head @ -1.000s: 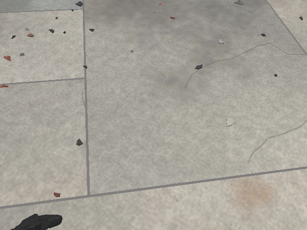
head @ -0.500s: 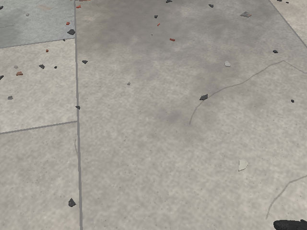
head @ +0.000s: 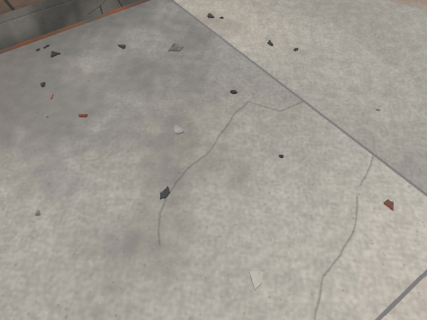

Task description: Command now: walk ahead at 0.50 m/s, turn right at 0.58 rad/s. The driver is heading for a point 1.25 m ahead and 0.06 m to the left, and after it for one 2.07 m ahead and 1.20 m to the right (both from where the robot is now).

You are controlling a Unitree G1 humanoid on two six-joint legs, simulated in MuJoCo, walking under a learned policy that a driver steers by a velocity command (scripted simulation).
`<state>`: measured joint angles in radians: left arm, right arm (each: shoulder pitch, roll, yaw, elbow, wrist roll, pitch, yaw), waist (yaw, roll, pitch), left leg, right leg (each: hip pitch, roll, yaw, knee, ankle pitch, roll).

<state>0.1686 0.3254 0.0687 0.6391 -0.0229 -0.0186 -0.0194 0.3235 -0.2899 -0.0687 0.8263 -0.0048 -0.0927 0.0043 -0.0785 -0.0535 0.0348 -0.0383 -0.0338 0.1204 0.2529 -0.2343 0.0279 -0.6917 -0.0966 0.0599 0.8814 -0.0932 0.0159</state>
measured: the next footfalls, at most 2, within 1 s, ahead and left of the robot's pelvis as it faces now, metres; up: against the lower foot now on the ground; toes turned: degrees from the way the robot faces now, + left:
right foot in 0.18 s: +0.27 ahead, -0.14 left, +0.00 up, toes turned -9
left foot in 0.68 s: +0.27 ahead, +0.09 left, +0.00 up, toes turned +1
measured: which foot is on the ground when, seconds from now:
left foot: down 0.00-0.18, up 0.20-0.66, down 0.68-1.00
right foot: up 0.00-0.16, down 0.18-0.68, up 0.70-1.00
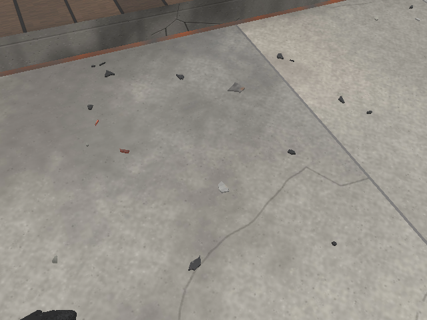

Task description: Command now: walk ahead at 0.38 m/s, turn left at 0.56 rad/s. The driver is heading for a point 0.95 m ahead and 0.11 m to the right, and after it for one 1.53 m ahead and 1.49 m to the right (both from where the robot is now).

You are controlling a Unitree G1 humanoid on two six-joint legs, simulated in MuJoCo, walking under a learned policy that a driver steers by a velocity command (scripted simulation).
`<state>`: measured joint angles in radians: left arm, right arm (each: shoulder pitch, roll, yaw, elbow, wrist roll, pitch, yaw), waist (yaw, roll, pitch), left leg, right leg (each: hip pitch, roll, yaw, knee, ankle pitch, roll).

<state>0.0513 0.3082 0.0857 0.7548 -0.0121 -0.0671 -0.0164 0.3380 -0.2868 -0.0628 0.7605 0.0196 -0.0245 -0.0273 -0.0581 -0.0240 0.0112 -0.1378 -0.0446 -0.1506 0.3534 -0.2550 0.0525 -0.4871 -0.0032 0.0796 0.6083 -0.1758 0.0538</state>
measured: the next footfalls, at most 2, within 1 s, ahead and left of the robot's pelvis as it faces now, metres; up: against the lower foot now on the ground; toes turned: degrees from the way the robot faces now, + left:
right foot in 0.12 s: +0.18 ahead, -0.14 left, +0.00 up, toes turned +9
left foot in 0.56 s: +0.40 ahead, +0.14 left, +0.00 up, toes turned +0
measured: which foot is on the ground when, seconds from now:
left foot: down 0.00-0.14, up 0.16-0.54, down 0.56-1.00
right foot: up 0.00-0.10, down 0.12-0.56, up 0.58-1.00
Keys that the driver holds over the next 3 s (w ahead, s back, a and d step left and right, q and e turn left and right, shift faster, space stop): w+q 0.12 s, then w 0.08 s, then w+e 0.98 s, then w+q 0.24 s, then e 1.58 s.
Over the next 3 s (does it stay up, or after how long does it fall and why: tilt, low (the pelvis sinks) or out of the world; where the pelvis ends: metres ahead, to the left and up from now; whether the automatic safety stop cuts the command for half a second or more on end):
stays up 0.89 -0.17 -0.02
